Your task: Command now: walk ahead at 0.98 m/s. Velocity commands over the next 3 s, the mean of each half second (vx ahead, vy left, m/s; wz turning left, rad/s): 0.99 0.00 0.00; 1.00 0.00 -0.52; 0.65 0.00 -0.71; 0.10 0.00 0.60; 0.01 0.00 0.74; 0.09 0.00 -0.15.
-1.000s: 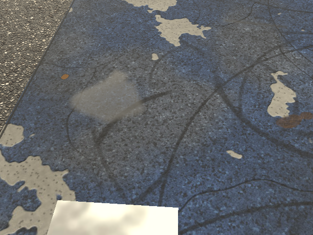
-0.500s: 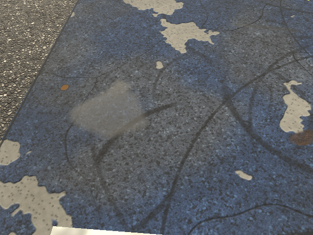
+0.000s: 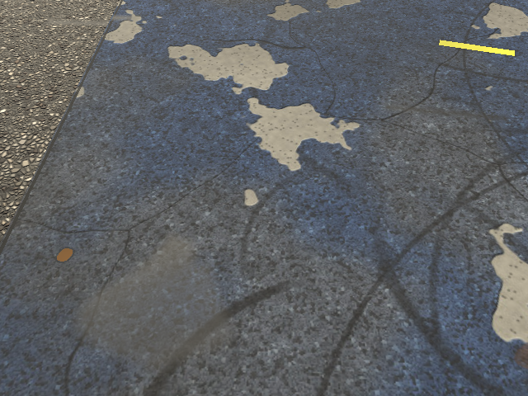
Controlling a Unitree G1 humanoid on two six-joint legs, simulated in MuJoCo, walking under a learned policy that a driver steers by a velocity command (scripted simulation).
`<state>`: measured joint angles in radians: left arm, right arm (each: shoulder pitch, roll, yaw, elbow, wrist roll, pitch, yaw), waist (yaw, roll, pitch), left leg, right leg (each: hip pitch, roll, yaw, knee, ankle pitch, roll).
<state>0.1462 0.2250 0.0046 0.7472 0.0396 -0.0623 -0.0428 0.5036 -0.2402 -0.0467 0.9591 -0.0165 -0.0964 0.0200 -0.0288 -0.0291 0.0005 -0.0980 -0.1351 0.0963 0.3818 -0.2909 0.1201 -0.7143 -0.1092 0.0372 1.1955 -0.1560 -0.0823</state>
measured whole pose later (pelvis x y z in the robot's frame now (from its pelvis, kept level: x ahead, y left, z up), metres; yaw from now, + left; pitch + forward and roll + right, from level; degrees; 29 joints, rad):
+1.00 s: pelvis +0.95 -0.02 +0.00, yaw -16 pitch +0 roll +2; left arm 0.09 0.30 0.05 0.76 0.02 -0.01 -0.06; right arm 0.49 -0.28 -0.05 0.99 -0.02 -0.13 0.01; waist -0.04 -0.04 0.02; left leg 0.08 -0.03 0.27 0.27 -0.33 0.02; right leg -0.79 -0.11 -0.05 1.07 -0.01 -0.12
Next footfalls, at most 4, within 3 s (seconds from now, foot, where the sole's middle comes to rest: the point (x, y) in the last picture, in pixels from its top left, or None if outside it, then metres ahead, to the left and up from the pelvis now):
0.24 right None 0.44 -0.09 -0.77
0.70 left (239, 272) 0.90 0.09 -0.77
1.16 right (311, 181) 1.27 -0.16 -0.77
1.58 left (326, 125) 1.58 -0.25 -0.77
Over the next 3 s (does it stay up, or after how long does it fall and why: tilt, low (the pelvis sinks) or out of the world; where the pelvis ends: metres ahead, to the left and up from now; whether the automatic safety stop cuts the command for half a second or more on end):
stays up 1.46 -0.31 0.01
